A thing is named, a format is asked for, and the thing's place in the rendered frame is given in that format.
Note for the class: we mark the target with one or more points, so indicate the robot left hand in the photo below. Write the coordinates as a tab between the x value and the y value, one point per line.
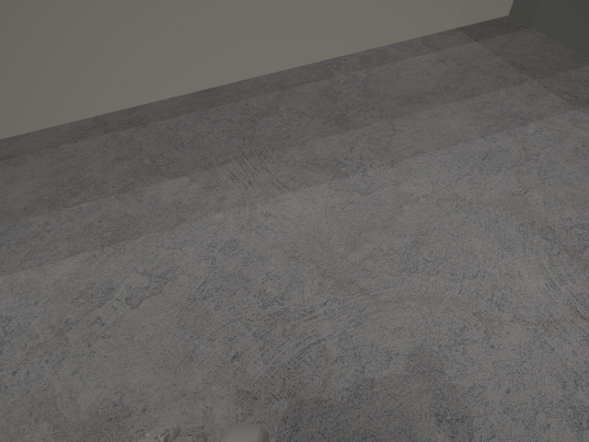
167	433

